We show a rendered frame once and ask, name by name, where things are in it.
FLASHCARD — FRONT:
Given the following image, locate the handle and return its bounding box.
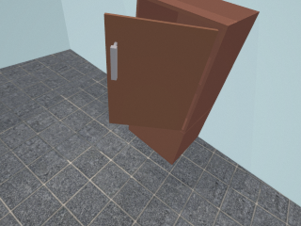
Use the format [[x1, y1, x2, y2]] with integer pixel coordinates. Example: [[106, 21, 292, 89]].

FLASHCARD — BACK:
[[110, 41, 118, 81]]

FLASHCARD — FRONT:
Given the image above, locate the cupboard door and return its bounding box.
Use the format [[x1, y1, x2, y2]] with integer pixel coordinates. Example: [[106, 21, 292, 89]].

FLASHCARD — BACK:
[[103, 12, 218, 131]]

